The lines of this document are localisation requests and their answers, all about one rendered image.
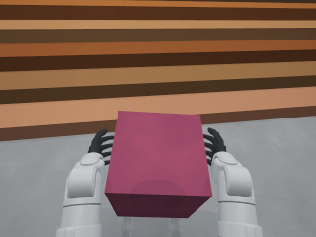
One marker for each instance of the left robot hand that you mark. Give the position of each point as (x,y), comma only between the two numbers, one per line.
(97,147)

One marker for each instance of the right robot hand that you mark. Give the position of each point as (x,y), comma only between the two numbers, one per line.
(216,146)

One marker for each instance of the right robot forearm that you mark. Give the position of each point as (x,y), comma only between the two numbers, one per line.
(236,198)

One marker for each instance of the left robot forearm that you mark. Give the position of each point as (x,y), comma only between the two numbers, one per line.
(82,198)

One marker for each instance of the carton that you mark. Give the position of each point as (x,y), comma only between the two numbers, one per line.
(158,166)

